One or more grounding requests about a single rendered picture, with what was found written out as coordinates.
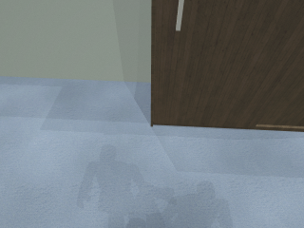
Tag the wardrobe door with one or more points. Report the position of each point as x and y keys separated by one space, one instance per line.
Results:
x=288 y=107
x=229 y=61

